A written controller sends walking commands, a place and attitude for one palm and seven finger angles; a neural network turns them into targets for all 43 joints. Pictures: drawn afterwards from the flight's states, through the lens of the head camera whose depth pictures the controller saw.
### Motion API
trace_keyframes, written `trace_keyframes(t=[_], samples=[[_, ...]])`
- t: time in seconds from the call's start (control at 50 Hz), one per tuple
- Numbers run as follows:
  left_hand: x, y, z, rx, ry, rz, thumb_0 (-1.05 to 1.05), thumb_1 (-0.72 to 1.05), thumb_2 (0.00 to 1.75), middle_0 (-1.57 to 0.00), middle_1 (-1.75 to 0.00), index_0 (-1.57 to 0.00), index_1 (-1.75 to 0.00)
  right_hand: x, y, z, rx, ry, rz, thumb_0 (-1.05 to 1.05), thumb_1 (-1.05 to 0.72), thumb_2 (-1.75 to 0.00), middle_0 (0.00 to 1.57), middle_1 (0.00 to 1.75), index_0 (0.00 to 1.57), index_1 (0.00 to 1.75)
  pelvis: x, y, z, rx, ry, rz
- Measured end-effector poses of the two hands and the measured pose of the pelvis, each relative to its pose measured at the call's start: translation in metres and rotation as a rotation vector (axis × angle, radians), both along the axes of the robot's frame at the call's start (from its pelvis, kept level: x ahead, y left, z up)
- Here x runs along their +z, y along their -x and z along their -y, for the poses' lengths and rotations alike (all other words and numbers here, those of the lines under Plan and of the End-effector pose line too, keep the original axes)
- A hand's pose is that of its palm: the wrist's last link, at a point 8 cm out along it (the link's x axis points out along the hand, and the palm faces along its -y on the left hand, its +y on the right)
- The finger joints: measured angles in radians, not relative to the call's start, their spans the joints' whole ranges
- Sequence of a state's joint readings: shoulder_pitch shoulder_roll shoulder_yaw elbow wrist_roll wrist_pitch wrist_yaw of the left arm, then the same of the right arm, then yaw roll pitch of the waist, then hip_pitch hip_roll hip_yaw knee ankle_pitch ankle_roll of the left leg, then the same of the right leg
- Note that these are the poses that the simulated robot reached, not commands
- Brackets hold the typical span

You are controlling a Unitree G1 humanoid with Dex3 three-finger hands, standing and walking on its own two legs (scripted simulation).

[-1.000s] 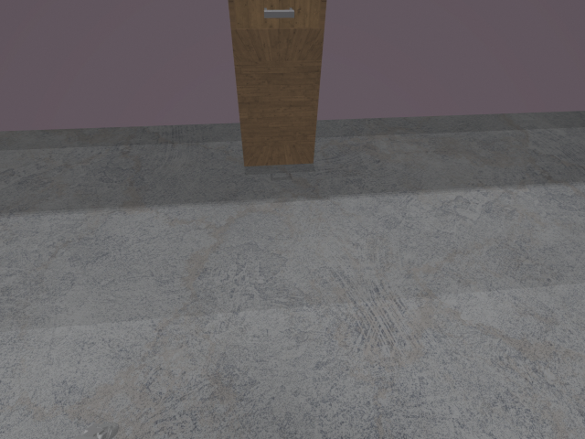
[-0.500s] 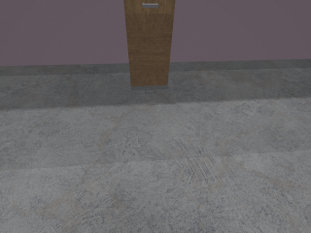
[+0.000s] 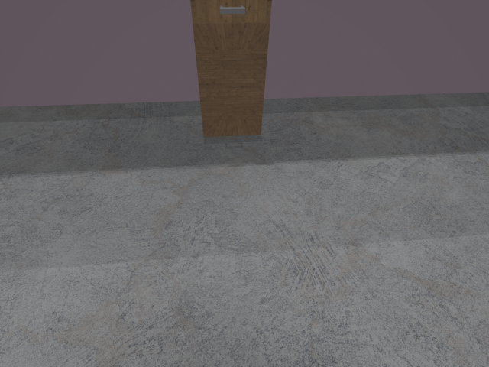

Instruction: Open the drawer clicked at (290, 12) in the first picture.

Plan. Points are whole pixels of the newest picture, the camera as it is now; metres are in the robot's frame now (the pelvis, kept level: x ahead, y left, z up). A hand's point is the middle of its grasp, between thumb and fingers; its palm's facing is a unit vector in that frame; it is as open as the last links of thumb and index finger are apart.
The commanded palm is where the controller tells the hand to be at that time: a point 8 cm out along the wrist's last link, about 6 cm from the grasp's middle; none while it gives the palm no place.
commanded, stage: look at it before walking up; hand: left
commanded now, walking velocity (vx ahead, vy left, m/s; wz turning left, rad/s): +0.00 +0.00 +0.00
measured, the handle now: (232, 8) +1.60 +0.16 +0.01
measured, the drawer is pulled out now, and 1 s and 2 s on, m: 0.00 0.00 0.00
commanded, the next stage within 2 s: walk to a spot facing it in 0.44 s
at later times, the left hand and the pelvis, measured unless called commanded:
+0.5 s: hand out of the picture +0.07 +0.25 -0.16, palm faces -0.01 -0.94 -0.33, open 7.4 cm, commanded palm none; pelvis +0.00 +0.00 +0.00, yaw +0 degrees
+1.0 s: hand out of the picture +0.07 +0.15 -0.18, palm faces -0.01 -0.98 -0.19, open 7.4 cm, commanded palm none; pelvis +0.09 -0.03 -0.02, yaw -5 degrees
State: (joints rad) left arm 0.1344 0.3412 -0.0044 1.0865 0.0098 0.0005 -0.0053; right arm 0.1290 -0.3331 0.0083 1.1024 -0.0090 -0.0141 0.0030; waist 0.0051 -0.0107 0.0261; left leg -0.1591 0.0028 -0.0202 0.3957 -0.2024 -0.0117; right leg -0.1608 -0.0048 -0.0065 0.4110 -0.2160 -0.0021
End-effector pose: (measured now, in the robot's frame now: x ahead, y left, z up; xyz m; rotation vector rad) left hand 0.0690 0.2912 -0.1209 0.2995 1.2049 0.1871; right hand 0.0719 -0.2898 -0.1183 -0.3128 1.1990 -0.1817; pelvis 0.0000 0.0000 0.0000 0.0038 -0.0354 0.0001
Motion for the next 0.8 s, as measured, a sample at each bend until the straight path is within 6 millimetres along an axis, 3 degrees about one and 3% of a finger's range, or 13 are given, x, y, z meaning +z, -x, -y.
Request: trace_keyframes(t=[0.26, 0.58, 0.8], samples=[[0.001, -0.002, 0.000, 0.000, -0.002, 0.002, 0.00, 0.90, 0.90, -0.20, -0.30, -0.20, -0.30, 0.003, -0.008, 0.002, 0.002, 0.004, 0.017, 0.00, -0.91, -0.90, 0.20, 0.30, 0.20, 0.30, 0.001, -0.003, 0.001, -0.003, 0.000, 0.003], [0.001, 0.007, 0.000, 0.010, -0.005, -0.021, 0.00, 0.90, 0.90, -0.20, -0.30, -0.20, -0.30, 0.002, -0.003, 0.003, 0.000, 0.005, -0.003, 0.00, -0.91, -0.90, 0.20, 0.30, 0.20, 0.30, 0.002, -0.002, 0.002, -0.004, 0.001, 0.004], [-0.028, 0.031, 0.037, 0.019, 0.097, -0.160, 0.00, 0.91, 0.90, -0.20, -0.30, -0.20, -0.30, -0.025, 0.031, -0.029, -0.092, -0.087, -0.087, 0.00, -0.91, -0.90, 0.20, 0.30, 0.20, 0.30, -0.010, -0.033, 0.004, -0.066, -0.007, -0.012]])
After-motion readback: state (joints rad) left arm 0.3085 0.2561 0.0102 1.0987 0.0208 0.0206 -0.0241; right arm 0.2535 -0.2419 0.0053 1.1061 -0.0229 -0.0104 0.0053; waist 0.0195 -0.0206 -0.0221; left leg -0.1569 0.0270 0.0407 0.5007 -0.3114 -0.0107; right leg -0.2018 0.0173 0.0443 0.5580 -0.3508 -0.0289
